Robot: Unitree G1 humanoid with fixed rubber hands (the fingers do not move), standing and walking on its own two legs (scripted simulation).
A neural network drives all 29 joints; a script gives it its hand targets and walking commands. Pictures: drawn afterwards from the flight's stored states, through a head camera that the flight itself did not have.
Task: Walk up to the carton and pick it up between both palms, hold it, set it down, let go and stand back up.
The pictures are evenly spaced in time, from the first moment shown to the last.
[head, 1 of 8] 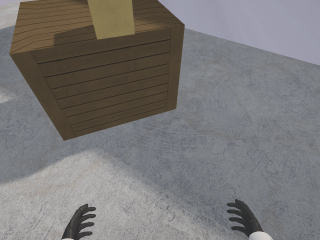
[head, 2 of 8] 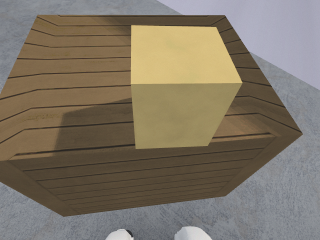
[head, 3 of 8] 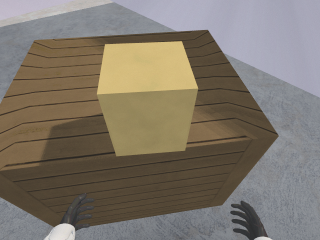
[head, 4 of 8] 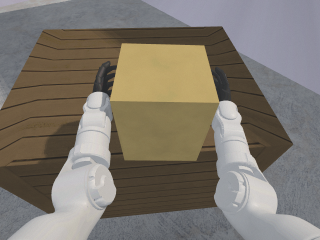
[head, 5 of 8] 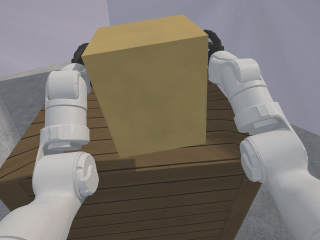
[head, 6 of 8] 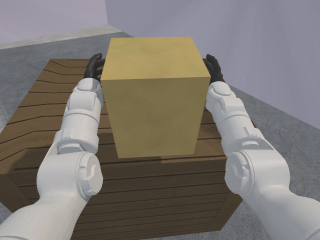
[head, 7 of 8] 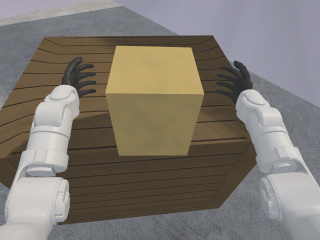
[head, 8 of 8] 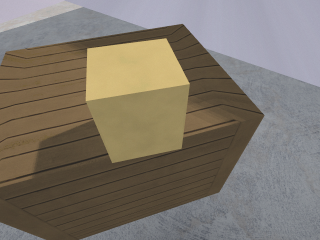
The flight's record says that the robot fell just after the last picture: no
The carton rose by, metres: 0.22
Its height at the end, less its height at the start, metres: +0.00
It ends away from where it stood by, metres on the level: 0.02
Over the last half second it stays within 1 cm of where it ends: yes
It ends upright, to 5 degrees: yes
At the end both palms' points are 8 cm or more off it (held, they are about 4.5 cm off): yes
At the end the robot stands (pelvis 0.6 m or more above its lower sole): yes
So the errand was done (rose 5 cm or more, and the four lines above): yes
